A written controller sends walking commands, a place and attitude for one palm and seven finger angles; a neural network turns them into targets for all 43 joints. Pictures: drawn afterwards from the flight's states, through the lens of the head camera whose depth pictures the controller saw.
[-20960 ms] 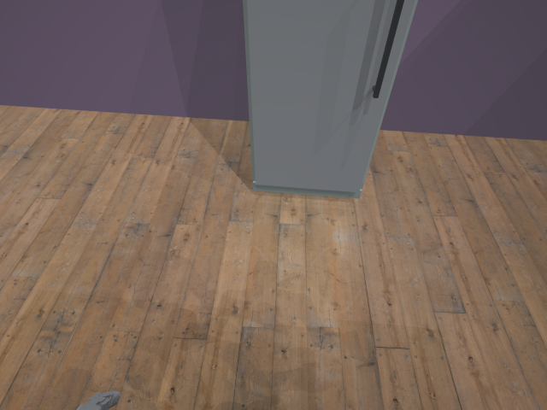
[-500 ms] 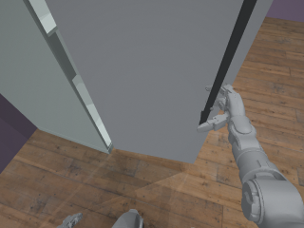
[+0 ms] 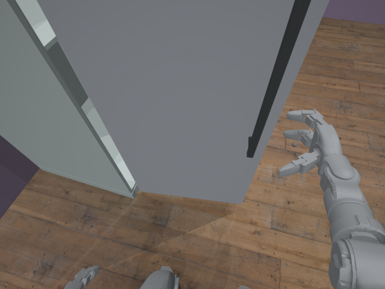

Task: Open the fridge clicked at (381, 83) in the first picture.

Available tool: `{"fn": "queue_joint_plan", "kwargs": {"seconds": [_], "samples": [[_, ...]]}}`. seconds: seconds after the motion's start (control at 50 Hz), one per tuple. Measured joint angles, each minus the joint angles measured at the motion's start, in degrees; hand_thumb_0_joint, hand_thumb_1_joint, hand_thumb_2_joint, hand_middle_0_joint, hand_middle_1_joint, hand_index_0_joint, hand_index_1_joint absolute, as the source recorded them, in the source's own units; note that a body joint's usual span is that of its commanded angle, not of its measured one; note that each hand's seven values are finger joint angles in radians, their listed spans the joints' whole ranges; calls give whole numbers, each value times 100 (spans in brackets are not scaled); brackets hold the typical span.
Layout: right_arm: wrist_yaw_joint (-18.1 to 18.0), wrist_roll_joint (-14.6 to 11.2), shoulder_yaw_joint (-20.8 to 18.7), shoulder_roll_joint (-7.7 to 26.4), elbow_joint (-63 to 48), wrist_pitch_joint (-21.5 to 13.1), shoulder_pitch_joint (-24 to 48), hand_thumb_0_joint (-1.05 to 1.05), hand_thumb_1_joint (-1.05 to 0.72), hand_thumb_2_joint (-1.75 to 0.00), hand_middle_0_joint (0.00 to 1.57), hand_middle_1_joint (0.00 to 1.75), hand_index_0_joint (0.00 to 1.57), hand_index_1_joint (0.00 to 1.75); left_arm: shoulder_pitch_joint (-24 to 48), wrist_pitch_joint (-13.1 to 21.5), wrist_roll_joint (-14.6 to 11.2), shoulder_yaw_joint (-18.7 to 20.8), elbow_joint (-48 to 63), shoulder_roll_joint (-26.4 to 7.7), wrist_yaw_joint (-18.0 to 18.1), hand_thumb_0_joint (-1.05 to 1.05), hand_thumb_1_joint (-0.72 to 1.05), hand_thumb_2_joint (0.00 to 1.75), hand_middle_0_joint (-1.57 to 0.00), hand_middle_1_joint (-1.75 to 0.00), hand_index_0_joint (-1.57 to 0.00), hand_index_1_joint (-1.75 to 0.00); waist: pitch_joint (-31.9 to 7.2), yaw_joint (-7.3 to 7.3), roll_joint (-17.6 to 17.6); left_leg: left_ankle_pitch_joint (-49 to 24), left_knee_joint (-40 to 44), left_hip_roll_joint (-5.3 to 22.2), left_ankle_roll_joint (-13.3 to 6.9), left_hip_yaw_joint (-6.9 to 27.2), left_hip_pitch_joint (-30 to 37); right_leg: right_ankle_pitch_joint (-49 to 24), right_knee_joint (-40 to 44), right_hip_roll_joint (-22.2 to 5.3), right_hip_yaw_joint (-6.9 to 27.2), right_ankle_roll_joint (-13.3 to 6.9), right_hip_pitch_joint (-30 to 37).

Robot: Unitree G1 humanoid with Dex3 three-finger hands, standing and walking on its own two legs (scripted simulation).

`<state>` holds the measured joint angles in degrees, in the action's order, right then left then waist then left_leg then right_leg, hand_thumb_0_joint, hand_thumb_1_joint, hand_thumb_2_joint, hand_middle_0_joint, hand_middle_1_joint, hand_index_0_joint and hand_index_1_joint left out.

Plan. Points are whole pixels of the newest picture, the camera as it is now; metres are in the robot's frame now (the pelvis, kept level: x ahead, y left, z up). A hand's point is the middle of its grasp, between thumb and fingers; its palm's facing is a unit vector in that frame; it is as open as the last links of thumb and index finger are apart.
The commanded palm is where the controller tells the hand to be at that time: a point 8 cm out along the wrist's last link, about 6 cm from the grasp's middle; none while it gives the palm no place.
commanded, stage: slip the hand off the handle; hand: right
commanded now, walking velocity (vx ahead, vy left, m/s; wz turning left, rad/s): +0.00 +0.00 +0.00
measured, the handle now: (272, 81) +0.50 -0.08 +0.15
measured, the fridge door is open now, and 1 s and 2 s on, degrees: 80 80 80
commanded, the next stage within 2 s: draw the hand back to the body in 0.62 s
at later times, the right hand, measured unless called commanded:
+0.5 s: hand (301, 186) +0.33 -0.16 +0.04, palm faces -0.12 +0.99 -0.11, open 14.7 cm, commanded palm +0.31 -0.21 +0.05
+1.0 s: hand (320, 202) +0.29 -0.17 +0.08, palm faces -0.02 +1.00 -0.07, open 14.7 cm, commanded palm +0.25 -0.23 +0.09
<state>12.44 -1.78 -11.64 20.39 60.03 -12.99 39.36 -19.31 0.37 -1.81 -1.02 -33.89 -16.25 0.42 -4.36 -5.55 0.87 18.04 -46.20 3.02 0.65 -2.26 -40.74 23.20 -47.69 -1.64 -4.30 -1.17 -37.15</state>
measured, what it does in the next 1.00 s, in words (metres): stands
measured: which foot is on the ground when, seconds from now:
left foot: down 0.00-1.00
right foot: down 0.00-1.00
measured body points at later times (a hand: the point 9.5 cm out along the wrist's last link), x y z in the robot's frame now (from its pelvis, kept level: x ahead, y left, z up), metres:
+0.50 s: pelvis +0.00 +0.00 +0.01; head +0.03 +0.00 +0.46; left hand +0.16 +0.25 -0.08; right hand +0.33 -0.21 +0.05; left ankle +0.04 +0.13 -0.70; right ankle +0.00 -0.11 -0.70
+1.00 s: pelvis +0.00 +0.01 +0.00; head +0.02 +0.01 +0.45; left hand +0.17 +0.23 -0.09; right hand +0.28 -0.22 +0.09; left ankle +0.04 +0.13 -0.70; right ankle +0.00 -0.11 -0.70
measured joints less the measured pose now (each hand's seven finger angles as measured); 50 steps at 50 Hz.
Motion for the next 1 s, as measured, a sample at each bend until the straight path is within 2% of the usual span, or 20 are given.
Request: {"fn": "queue_joint_plan", "kwargs": {"seconds": [0.08, 0.2, 0.38, 0.48, 0.6, 0.68, 0.76, 0.78, 0.82, 0.86, 0.9, 0.92, 0.96, 1.0], "samples": [[96, -158, 69, -49, -571, 105, -534, -1, 54, -20, 25, 115, 25, 115, -122, -44, -19, 29, 82, 17, -61, 1, 90, 89, -20, -30, -20, -30, -104, 83, -75, 13, 47, -17, 13, 41, 63, 24, 57, -10, -41, -4, 86], [159, -373, 310, -316, -1512, 326, -1493, -1, 54, -20, 25, 115, 25, 115, -152, -72, -67, 24, 151, 48, -119, 1, 90, 89, -20, -30, -20, -30, -181, 236, -132, 48, 119, -23, 25, 30, 316, 56, 129, -11, -32, -10, 334], [-24, -365, 582, -416, -2677, 422, -2420, -1, 55, -20, 25, 115, 25, 115, 238, 151, -100, -4, 336, 78, 0, 1, 90, 89, -20, -30, -20, -30, -35, 358, -98, 38, 154, -9, 5, -64, 578, 31, 125, -1, 64, 9, 536], [-26, -440, 772, -473, -2978, 573, -2615, -1, 55, -20, 25, 115, 25, 115, 400, 272, -125, -48, 331, 53, 45, 1, 90, 89, -20, -30, -20, -30, -82, 448, -142, 51, 176, 25, 12, -117, 711, 19, 147, 32, 119, 6, 640], [12, -448, 846, -528, -3392, 824, -3024, -1, 55, -20, 25, 115, 25, 115, 476, 342, -118, -117, 447, 97, 40, 1, 90, 89, -20, -30, -20, -30, -78, 467, -117, 60, 180, 42, 0, -129, 799, -5, 194, 51, 133, 17, 740], [12, -435, 911, -543, -3855, 836, -3481, -1, 55, -20, 25, 115, 25, 115, 449, 406, -100, -138, 502, 117, 50, 2, 90, 89, -20, -30, -20, -30, -43, 485, -133, 76, 176, 37, -5, -138, 860, 8, 191, 45, 143, 25, 798], [-73, -397, 993, -516, -4029, 830, -3578, -1, 55, -20, 25, 115, 25, 115, 450, 485, -87, -157, 431, 116, 97, 2, 90, 89, -20, -30, -20, -30, 27, 506, -162, 97, 139, 44, -11, -187, 878, 24, 127, 47, 195, 33, 782], [-78, -657, 927, -563, -4047, 744, -3559, -1, 55, -20, 25, 115, 25, 115, 464, 533, -72, -168, 389, 122, 129, 2, 90, 89, -20, -30, -20, -30, 58, 503, -161, 103, 118, 44, -15, -201, 868, 29, 97, 46, 211, 39, 761], [-114, -1116, 693, -761, -4086, 267, -3475, -1, 55, -20, 25, 115, 25, 115, 499, 684, -40, -182, 249, 153, 191, 2, 90, 89, -20, -30, -20, -30, 113, 535, -119, 131, 26, 36, -30, -213, 797, 60, -9, 31, 227, 58, 682], [-178, -1376, 474, -959, -4257, -251, -3427, -1, 55, -20, 25, 115, 25, 115, 512, 802, 6, -180, 120, 203, 204, 2, 90, 89, -20, -30, -20, -30, 123, 580, -56, 174, -87, 28, -47, -205, 704, 105, -112, 17, 224, 76, 601], [-239, -1311, 354, -1030, -4493, -648, -3495, -1, 55, -20, 25, 115, 25, 115, 477, 858, 51, -160, 57, 249, 152, 2, 90, 89, -20, -30, -20, -30, 53, 616, -18, 224, -188, 21, -59, -186, 612, 149, -187, 7, 209, 87, 532], [-240, -1210, 336, -1000, -4604, -736, -3577, -1, 55, -20, 25, 115, 25, 115, 450, 855, 62, -148, 54, 262, 113, 2, 90, 89, -20, -30, -20, -30, 6, 624, -21, 246, -222, 20, -61, -177, 583, 168, -208, 5, 201, 89, 514], [-146, -1023, 361, -854, -4779, -663, -3814, -1, 55, -20, 25, 115, 25, 115, 400, 799, 52, -131, 88, 262, 47, 2, 90, 89, -20, -30, -20, -30, -64, 628, -74, 273, -240, 17, -56, -163, 590, 191, -210, 3, 189, 87, 533], [44, -998, 420, -680, -4924, -321, -4102, -1, 55, -20, 25, 115, 25, 115, 370, 716, 12, -134, 159, 233, 34, 2, 90, 89, -20, -30, -20, -30, -74, 620, -159, 269, -191, 17, -46, -154, 674, 184, -150, 7, 179, 79, 625]]}}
